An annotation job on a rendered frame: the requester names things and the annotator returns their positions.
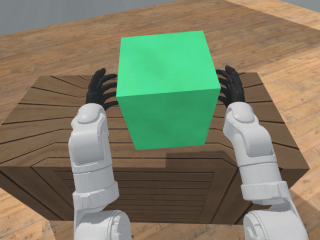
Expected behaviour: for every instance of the pedestal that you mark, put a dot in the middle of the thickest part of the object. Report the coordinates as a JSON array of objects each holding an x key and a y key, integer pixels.
[{"x": 199, "y": 184}]

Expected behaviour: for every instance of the carton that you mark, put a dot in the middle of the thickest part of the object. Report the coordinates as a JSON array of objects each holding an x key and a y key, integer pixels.
[{"x": 167, "y": 89}]

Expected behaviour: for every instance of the robot right upper arm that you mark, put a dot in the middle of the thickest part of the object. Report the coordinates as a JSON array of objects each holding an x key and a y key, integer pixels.
[{"x": 273, "y": 224}]

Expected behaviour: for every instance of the left robot hand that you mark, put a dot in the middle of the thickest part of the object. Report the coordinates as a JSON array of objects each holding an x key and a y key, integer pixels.
[{"x": 96, "y": 89}]

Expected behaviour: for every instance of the right robot hand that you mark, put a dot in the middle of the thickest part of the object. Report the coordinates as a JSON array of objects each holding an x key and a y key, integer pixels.
[{"x": 233, "y": 91}]

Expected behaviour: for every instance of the right robot forearm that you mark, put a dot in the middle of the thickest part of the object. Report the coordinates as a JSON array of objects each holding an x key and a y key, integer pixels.
[{"x": 261, "y": 179}]

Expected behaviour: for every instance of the left robot forearm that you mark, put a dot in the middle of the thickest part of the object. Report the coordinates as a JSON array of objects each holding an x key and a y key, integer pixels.
[{"x": 91, "y": 162}]

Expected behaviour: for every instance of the robot left upper arm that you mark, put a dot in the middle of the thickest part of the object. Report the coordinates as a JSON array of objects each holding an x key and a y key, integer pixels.
[{"x": 104, "y": 225}]

